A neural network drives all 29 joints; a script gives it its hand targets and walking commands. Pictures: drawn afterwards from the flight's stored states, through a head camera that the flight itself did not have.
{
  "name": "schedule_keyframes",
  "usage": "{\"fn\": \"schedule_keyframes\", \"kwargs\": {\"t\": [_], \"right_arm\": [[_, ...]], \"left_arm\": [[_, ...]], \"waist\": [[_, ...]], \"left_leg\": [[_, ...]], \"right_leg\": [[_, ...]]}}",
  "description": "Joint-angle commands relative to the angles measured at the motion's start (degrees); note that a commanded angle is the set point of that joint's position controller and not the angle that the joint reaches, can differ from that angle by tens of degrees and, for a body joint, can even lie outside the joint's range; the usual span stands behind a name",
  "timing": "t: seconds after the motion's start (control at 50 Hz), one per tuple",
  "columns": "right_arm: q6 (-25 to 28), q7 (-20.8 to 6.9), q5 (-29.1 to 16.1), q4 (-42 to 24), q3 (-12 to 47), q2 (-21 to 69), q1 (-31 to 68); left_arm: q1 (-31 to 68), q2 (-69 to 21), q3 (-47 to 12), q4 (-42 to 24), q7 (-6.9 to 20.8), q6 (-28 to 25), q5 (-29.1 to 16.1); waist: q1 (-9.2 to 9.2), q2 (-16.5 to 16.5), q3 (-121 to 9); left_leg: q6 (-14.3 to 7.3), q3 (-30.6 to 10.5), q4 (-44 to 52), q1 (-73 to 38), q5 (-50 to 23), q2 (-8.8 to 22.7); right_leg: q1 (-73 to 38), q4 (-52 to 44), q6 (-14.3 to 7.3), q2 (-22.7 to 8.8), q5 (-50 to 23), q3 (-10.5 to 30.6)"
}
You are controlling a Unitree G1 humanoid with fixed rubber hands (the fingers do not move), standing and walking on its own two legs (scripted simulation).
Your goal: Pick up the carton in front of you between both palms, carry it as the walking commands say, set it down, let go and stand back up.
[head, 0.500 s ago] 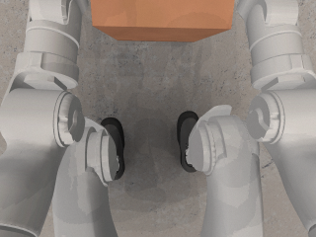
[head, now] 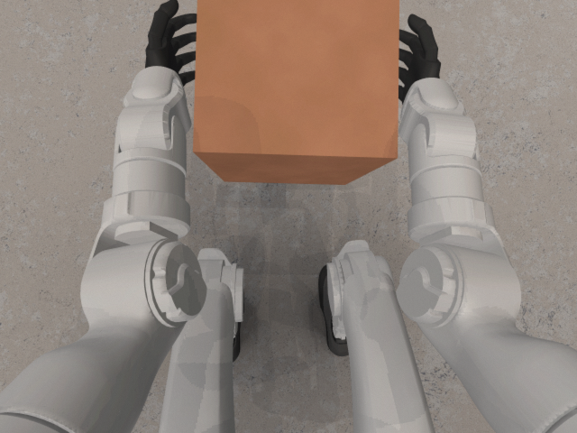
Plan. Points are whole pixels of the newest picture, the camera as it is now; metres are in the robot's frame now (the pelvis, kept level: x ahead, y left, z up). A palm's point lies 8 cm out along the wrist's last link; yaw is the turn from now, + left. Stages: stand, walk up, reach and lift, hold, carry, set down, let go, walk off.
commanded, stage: reach and lift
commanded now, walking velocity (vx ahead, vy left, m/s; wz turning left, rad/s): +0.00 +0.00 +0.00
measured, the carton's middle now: (291, 101) +0.52 -0.02 -0.14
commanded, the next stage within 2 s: none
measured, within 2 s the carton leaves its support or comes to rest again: neither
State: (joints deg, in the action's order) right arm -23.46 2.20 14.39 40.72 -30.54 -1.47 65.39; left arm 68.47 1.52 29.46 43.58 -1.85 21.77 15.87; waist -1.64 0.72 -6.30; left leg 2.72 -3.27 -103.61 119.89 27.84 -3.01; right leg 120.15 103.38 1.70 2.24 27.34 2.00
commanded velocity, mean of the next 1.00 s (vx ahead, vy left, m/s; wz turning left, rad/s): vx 0.00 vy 0.00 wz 0.00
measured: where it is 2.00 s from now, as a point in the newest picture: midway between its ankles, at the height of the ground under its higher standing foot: (282, 329)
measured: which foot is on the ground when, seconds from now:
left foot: down 0.00-1.00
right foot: down 0.00-1.00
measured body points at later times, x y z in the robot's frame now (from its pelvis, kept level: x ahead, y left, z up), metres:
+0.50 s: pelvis +0.04 +0.00 +0.12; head +0.23 +0.00 +0.53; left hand +0.49 +0.14 +0.08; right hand +0.48 -0.16 +0.07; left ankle +0.12 +0.13 -0.44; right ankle +0.12 -0.12 -0.44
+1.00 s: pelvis +0.08 +0.00 +0.25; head +0.15 +0.00 +0.70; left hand +0.44 +0.15 +0.23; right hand +0.43 -0.16 +0.23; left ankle +0.11 +0.13 -0.44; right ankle +0.12 -0.12 -0.44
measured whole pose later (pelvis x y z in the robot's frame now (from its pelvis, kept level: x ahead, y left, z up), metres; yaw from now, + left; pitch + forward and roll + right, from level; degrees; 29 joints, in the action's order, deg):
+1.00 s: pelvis +0.08 +0.00 +0.25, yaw +0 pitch +16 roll +0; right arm -23.9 1.2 13.3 28.8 -20.2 8.2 24.2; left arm 24.7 -8.7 21.0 28.5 -0.3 22.5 14.3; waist 0.2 -0.5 -8.5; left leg 1.3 -3.0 -48.8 45.1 19.9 -1.0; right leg 45.8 49.4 0.4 1.3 19.8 3.1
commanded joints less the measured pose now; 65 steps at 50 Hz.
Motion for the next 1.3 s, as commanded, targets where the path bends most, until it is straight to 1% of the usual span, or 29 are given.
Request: {"fn": "schedule_keyframes", "kwargs": {"t": [0.0,0.08,0.14,0.16,0.18,0.22,0.24,0.26,0.28,0.32,0.36,0.4,0.54,0.64,0.66,0.7,0.72,0.86,0.88,0.94,0.96,1.02,1.04,1.08,1.12,1.16,1.18,1.26,1.28], "right_arm": [[1.02,-15.68,-9.76,-0.58,27.89,58.51,40.31],[0.18,-16.37,-12.15,-3.39,32.12,61.09,37.47],[-0.05,-16.71,-13.32,-5.04,34.74,62.49,34.69],[-0.21,-16.69,-13.86,-5.38,35.93,62.98,34.50],[-0.18,-16.66,-13.91,-5.43,35.54,63.32,32.98],[-0.13,-16.73,-13.78,-5.63,36.25,63.56,31.50],[-0.07,-16.66,-13.96,-6.45,36.97,63.69,30.54],[-0.14,-16.70,-13.89,-6.06,37.04,64.24,29.22],[-0.06,-16.59,-13.59,-6.13,37.35,63.90,27.82],[0.04,-16.48,-13.26,-5.68,37.15,64.42,25.91],[0.06,-16.56,-12.32,-4.49,36.26,64.68,23.52],[0.23,-16.53,-12.23,-4.19,36.73,65.66,20.81],[1.43,-16.26,-11.17,-5.21,37.89,66.68,13.48],[1.87,-15.76,-10.87,-6.34,39.50,67.27,7.60],[2.01,-15.77,-11.03,-6.21,39.55,67.38,6.66],[2.09,-15.45,-10.82,-7.54,40.51,67.88,4.01],[1.98,-15.40,-11.03,-6.82,40.97,68.46,2.55],[1.82,-14.58,-10.42,-9.57,43.26,67.96,-5.65],[1.71,-14.54,-10.73,-10.19,43.96,68.17,-5.96],[1.10,-14.34,-10.52,-11.05,44.68,67.86,-9.37],[0.75,-14.38,-10.97,-11.14,45.28,68.37,-10.22],[-0.54,-14.42,-10.74,-12.28,45.79,68.82,-12.81],[-1.06,-14.46,-10.95,-13.06,46.35,68.60,-13.59],[-2.24,-14.49,-10.89,-14.34,46.72,68.04,-14.61],[-3.71,-14.50,-11.37,-16.07,47.65,68.46,-15.67],[-5.15,-14.52,-11.18,-17.46,47.74,67.69,-17.08],[-5.96,-14.61,-10.93,-18.20,47.81,67.66,-17.83],[-8.60,-15.06,-10.39,-17.41,45.69,67.36,-18.72],[-9.26,-15.18,-9.99,-16.70,44.90,66.54,-19.17]], "left_arm": [[33.44,-61.20,-26.29,2.87,14.42,0.22,-9.28],[30.28,-63.73,-30.76,-0.85,14.70,1.04,-10.98],[28.78,-65.65,-34.50,-3.48,14.79,1.24,-12.88],[27.91,-65.05,-34.59,-3.59,14.84,1.27,-12.88],[26.92,-66.11,-35.66,-4.28,14.79,1.32,-13.26],[24.33,-66.68,-36.23,-4.14,14.69,1.54,-13.25],[22.89,-67.65,-36.52,-3.84,14.66,1.63,-13.58],[21.68,-67.30,-36.59,-4.33,14.58,1.51,-13.27],[21.16,-67.89,-37.07,-4.36,14.56,1.55,-13.68],[18.25,-67.77,-36.81,-3.86,14.34,1.44,-13.05],[16.43,-67.77,-36.04,-3.05,14.18,1.51,-12.26],[14.12,-68.58,-36.28,-3.53,14.04,1.30,-11.84],[6.47,-69.52,-36.57,-3.80,14.11,0.41,-10.73],[0.56,-69.33,-37.77,-5.16,14.36,-0.09,-10.45],[-0.40,-69.38,-38.02,-5.85,14.42,-0.20,-10.22],[-3.01,-69.74,-38.91,-6.09,14.61,-0.23,-10.39],[-4.03,-69.01,-39.27,-7.03,14.65,-0.33,-10.21],[-11.87,-68.68,-41.06,-8.97,15.46,0.28,-9.97],[-13.39,-68.72,-41.20,-8.63,15.60,0.42,-10.09],[-15.53,-68.57,-42.00,-10.07,15.91,1.03,-10.09],[-16.94,-68.40,-42.41,-10.50,15.96,1.36,-10.06],[-18.56,-67.60,-43.14,-11.92,16.27,2.72,-10.11],[-19.99,-67.37,-43.47,-12.40,16.37,3.32,-10.28],[-21.48,-67.23,-43.77,-13.22,16.63,4.55,-10.41],[-22.96,-66.53,-44.32,-14.49,16.85,5.84,-10.30],[-23.42,-66.83,-45.09,-16.54,17.05,7.20,-10.97],[-23.66,-66.72,-45.42,-17.55,17.15,7.87,-11.04],[-24.33,-64.37,-44.13,-18.03,17.44,10.57,-10.01],[-24.54,-64.54,-43.26,-17.61,17.50,11.07,-10.00]], "waist": [[-1.41,-0.17,-61.60],[-0.37,0.74,-66.53],[-0.94,1.51,-67.63],[-0.46,0.30,-66.88],[-0.59,1.76,-66.30],[-0.20,1.21,-64.74],[-0.72,1.33,-64.63],[-0.17,0.81,-63.77],[-1.10,0.82,-62.58],[-0.20,0.73,-60.20],[-0.57,0.53,-56.85],[0.15,0.49,-55.93],[0.47,-0.01,-50.05],[0.46,-1.13,-45.41],[1.49,-0.28,-44.18],[0.64,-0.98,-42.44],[1.86,-0.77,-42.21],[1.34,-1.48,-34.98],[1.85,-1.76,-34.46],[1.53,-1.86,-31.23],[2.21,-1.56,-29.99],[2.19,-1.82,-25.95],[2.77,-1.69,-25.01],[2.40,-1.79,-22.43],[3.17,-1.61,-19.69],[2.69,-1.59,-17.35],[2.09,-1.95,-15.80],[2.75,-1.00,-8.59],[2.21,-0.44,-6.29]], "left_leg": [[-1.78,8.05,12.43,-31.92,-5.58,-7.02],[-1.29,8.14,14.67,-38.26,-10.31,-7.09],[-0.90,7.69,16.56,-41.84,-11.91,-6.98],[-1.06,7.55,17.40,-42.25,-11.60,-6.93],[-0.81,7.40,18.59,-43.30,-11.78,-7.00],[-0.83,6.92,20.28,-45.42,-11.88,-7.05],[-0.83,6.73,20.99,-46.44,-11.82,-6.97],[-0.94,6.56,21.96,-47.94,-12.12,-6.97],[-0.75,6.24,22.60,-47.70,-12.05,-6.97],[-0.85,6.02,24.57,-49.60,-11.95,-6.99],[-0.96,5.43,27.03,-51.09,-10.48,-6.92],[-1.10,5.16,29.03,-53.91,-11.30,-6.96],[-1.44,3.50,36.37,-61.77,-13.24,-6.60],[-1.85,2.13,42.01,-68.27,-14.98,-6.09],[-1.85,2.20,43.23,-69.25,-15.44,-5.99],[-2.06,1.49,45.68,-72.68,-16.61,-5.76],[-2.07,1.63,46.59,-73.48,-17.66,-5.67],[-2.25,0.42,55.29,-84.28,-21.83,-5.04],[-2.38,0.17,56.73,-85.58,-22.50,-4.85],[-2.40,-0.11,60.48,-90.09,-23.91,-4.66],[-2.30,-0.06,61.96,-92.26,-24.52,-4.58],[-2.41,-0.08,65.62,-96.56,-24.70,-4.30],[-2.41,-0.03,66.90,-97.84,-25.30,-4.16],[-2.40,-0.07,69.17,-100.48,-25.64,-3.97],[-2.60,0.08,71.59,-103.71,-26.44,-3.67],[-2.46,0.25,73.78,-105.57,-26.38,-3.61],[-2.44,-0.11,75.28,-107.79,-26.21,-3.27],[-2.62,0.01,79.46,-109.92,-21.20,-2.62],[-2.62,-0.04,80.20,-109.62,-19.71,-2.42]], "right_leg": [[-37.54,-12.26,-0.55,6.71,-8.07,-7.37],[-41.90,-14.94,-0.22,6.71,-11.98,-7.10],[-44.57,-17.02,-0.21,6.76,-13.62,-6.75],[-45.29,-17.81,-0.03,6.82,-13.22,-6.74],[-46.43,-18.35,-0.28,6.87,-13.67,-6.43],[-46.98,-19.92,-0.24,6.92,-13.35,-6.38],[-48.08,-20.87,-0.12,7.02,-13.22,-6.23],[-48.21,-21.60,-0.06,7.09,-13.06,-6.17],[-49.39,-22.51,-0.29,7.04,-13.22,-6.02],[-50.26,-24.38,-0.22,7.12,-12.39,-5.57],[-51.13,-26.69,-0.36,7.24,-10.80,-5.25],[-53.20,-28.51,-0.46,7.36,-11.23,-4.70],[-61.54,-35.67,-0.88,7.01,-12.60,-2.97],[-68.95,-41.38,-1.05,6.62,-14.26,-1.70],[-70.22,-42.54,-1.25,6.62,-14.70,-1.27],[-73.19,-44.93,-1.29,6.58,-16.11,-0.82],[-75.35,-46.23,-1.36,6.38,-17.16,-0.15],[-85.58,-55.09,-1.71,5.74,-21.42,1.26],[-87.43,-56.29,-1.59,5.77,-22.02,1.37],[-92.14,-60.31,-1.71,5.30,-23.62,2.01],[-93.69,-61.68,-1.63,5.08,-24.10,2.16],[-97.81,-65.52,-1.62,4.47,-24.19,2.61],[-99.46,-66.65,-1.46,4.37,-24.52,2.57],[-102.32,-69.36,-1.46,3.88,-24.45,2.80],[-104.65,-71.83,-1.26,3.61,-25.00,2.82],[-108.27,-74.48,-1.36,3.22,-24.98,3.15],[-108.71,-75.81,-1.50,3.29,-24.44,2.91],[-110.64,-79.62,-1.75,3.08,-18.83,2.49],[-110.85,-80.31,-1.99,2.97,-17.40,2.42]]}}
